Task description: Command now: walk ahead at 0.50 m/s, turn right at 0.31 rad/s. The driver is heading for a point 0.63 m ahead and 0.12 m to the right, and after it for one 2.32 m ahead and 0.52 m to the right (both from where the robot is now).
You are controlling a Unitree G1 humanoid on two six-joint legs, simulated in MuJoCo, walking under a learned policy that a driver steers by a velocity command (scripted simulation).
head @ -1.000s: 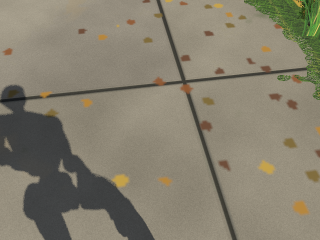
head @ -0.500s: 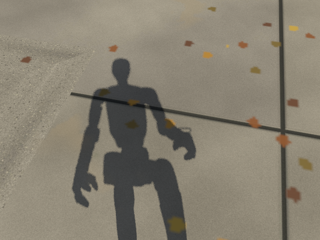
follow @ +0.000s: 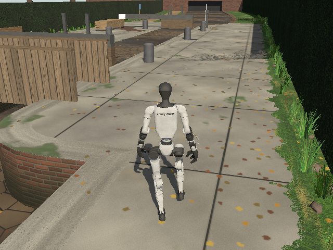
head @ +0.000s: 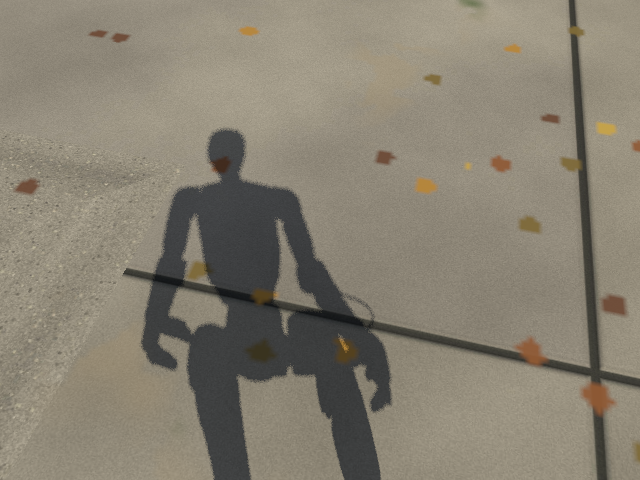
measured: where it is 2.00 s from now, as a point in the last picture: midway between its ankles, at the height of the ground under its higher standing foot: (367, 450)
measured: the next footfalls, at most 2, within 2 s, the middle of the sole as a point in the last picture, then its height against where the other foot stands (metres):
right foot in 0.18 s outside the picture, level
left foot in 0.70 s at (324, 427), level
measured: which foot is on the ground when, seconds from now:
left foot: down 0.00-0.20, up 0.22-0.68, down 0.70-1.00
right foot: up 0.00-0.16, down 0.18-0.70, up 0.72-1.00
